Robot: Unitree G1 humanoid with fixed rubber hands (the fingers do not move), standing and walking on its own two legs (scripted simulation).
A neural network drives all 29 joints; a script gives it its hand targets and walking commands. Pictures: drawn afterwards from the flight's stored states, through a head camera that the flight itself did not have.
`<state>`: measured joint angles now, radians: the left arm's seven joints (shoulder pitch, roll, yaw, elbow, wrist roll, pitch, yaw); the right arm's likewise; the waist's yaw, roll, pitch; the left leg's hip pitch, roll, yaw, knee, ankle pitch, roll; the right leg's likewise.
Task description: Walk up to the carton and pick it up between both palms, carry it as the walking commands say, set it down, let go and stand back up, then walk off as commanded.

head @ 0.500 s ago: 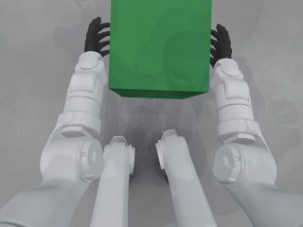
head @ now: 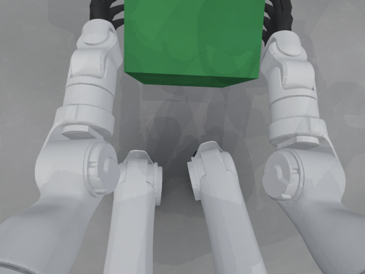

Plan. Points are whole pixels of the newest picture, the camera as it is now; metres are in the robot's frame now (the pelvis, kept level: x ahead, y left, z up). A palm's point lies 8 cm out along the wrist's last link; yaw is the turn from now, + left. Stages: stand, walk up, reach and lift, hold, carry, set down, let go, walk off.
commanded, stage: set down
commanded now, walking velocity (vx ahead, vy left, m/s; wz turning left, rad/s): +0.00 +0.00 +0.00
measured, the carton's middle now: (188, 32) +0.54 -0.07 -0.21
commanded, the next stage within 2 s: none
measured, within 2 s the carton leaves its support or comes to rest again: neither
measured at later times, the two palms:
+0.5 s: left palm (115, 31) +0.56 +0.08 -0.23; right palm (256, 38) +0.52 -0.22 -0.22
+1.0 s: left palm (114, 32) +0.56 +0.08 -0.23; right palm (255, 39) +0.51 -0.22 -0.23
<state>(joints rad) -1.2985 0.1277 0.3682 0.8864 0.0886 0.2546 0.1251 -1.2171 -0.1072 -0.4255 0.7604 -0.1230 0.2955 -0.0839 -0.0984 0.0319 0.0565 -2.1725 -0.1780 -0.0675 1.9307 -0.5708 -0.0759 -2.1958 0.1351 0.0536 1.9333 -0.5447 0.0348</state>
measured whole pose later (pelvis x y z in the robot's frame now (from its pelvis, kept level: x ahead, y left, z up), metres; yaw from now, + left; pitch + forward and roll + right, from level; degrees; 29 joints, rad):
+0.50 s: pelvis -0.01 +0.00 -0.04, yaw +0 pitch +33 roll +1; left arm -1.51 0.25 0.21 0.86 -0.07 0.27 0.18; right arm -1.43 -0.24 -0.29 0.77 0.05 0.30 -0.13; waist -0.10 0.01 0.53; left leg -2.09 -0.18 -0.05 2.14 -0.63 -0.07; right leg -2.11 0.11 0.02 2.14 -0.60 0.02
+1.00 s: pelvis -0.02 +0.00 -0.06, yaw +0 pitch +32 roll +0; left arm -1.57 0.26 0.23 1.00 -0.03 0.25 0.16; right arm -1.49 -0.26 -0.31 0.89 0.01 0.28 -0.09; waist -0.10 0.03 0.52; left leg -2.12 -0.17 -0.05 2.17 -0.60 -0.07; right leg -2.13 0.08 -0.01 2.16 -0.58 0.01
